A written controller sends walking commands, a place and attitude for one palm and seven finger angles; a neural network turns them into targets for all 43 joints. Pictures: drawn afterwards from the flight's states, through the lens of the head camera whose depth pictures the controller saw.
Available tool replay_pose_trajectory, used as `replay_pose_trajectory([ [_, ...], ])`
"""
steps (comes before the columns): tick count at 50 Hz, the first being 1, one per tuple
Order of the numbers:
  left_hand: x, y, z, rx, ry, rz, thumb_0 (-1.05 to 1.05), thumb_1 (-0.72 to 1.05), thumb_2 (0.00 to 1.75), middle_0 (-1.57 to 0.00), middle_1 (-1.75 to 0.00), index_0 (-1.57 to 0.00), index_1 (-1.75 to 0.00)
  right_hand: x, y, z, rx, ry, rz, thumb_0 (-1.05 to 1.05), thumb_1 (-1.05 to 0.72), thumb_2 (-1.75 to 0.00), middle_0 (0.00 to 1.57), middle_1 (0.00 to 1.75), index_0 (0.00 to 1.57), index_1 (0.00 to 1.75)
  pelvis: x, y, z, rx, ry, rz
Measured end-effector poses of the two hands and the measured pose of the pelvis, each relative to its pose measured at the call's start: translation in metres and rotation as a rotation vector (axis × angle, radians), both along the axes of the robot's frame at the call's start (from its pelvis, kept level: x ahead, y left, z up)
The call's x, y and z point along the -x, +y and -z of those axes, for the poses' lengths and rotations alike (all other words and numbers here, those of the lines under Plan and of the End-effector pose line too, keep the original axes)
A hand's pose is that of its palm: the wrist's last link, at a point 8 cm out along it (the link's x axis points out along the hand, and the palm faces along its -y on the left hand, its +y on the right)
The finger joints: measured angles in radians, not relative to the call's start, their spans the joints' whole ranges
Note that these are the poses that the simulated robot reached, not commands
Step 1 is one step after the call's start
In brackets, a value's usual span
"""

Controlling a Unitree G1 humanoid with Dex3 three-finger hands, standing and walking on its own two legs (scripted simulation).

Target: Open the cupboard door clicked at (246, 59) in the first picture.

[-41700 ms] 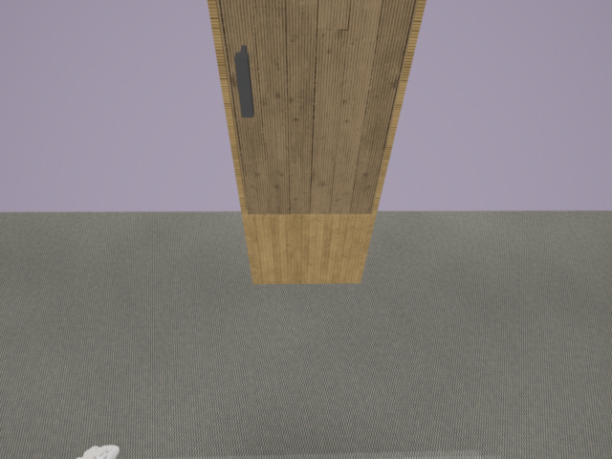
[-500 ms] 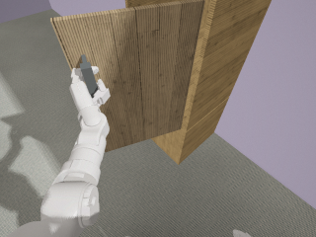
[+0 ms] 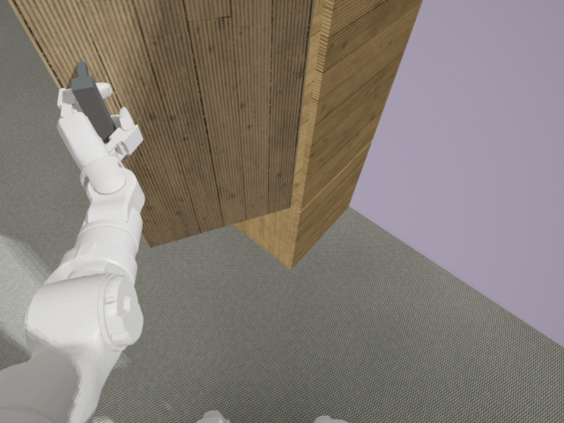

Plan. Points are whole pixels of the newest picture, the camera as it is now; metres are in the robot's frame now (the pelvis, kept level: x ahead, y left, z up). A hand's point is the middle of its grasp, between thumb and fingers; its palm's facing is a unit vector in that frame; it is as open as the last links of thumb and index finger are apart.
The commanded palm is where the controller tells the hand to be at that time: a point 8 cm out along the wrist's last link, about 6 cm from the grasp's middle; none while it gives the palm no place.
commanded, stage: open thumb and fingers to let go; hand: left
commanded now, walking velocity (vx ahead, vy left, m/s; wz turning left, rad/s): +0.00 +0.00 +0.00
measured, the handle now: (100, 113) +0.54 +0.23 +0.12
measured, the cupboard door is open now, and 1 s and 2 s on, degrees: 61 62 63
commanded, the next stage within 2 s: slide the hand sideways off the handle in 0.62 s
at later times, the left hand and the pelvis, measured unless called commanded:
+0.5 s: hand (127, 129) +0.51 +0.19 +0.12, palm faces +0.50 -0.87 +0.00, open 14.0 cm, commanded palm +0.46 +0.21 +0.12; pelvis +0.02 +0.01 +0.00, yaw +1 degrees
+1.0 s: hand (114, 153) +0.46 +0.20 +0.12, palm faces +0.05 -1.00 -0.04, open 15.7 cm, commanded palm +0.44 +0.23 +0.12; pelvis +0.02 +0.01 +0.00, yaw +1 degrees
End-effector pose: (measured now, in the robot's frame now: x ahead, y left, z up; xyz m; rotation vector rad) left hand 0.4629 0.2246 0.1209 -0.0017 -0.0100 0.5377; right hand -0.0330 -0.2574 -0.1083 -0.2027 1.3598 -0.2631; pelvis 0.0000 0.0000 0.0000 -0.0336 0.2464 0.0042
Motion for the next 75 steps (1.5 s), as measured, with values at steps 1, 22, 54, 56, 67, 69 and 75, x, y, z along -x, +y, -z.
replay_pose_trajectory([
  [1,0.000,0.000,0.000,-0.002,0.000,0.002,0.00,0.56,0.77,-0.36,-1.33,-0.36,-1.32,-0.003,0.001,0.000,-0.003,-0.007,-0.004,0.00,-0.91,-0.90,0.20,0.30,0.20,0.30,-0.001,0.001,0.000,0.001,0.000,0.000],
  [22,-0.003,0.000,0.002,-0.005,-0.010,0.012,-0.01,-0.43,0.33,-0.30,-1.09,-0.29,-1.06,-0.073,0.018,0.005,-0.042,-0.108,-0.076,0.00,-0.91,-0.90,0.20,0.30,0.21,0.30,-0.017,0.008,-0.001,0.000,-0.001,-0.008],
  [54,0.027,0.026,0.001,-0.023,0.003,0.496,-0.02,-0.50,0.30,-0.25,-0.47,-0.22,-0.50,-0.090,0.001,-0.004,0.008,-0.186,-0.075,0.00,-0.91,-0.90,0.20,0.30,0.20,0.30,-0.014,0.008,-0.004,-0.001,-0.062,-0.022],
  [56,0.028,0.026,0.001,-0.019,-0.002,0.489,-0.02,-0.50,0.30,-0.25,-0.47,-0.23,-0.48,-0.095,0.003,-0.005,0.006,-0.212,-0.080,0.00,-0.91,-0.90,0.20,0.30,0.20,0.30,-0.012,0.009,-0.003,-0.002,-0.062,-0.019],
  [67,0.036,0.033,0.008,-0.008,0.001,0.487,-0.02,-0.50,0.30,-0.21,-0.39,-0.21,-0.37,-0.110,0.016,-0.009,-0.010,-0.298,-0.072,0.00,-0.91,-0.90,0.20,0.30,0.21,0.30,-0.010,0.011,-0.003,-0.004,-0.070,0.006],
  [69,0.039,0.037,0.009,-0.011,0.006,0.483,-0.02,-0.50,0.30,-0.20,-0.37,-0.20,-0.35,-0.110,0.017,-0.009,-0.009,-0.297,-0.069,0.00,-0.91,-0.90,0.20,0.30,0.21,0.30,-0.010,0.011,-0.003,-0.004,-0.072,0.007],
  [75,0.049,0.054,0.008,-0.015,0.005,0.459,-0.02,-0.50,0.30,-0.18,-0.33,-0.18,-0.32,-0.106,0.015,-0.009,-0.002,-0.282,-0.065,0.00,-0.91,-0.90,0.20,0.30,0.21,0.30,-0.011,0.011,-0.004,-0.003,-0.076,0.006],
])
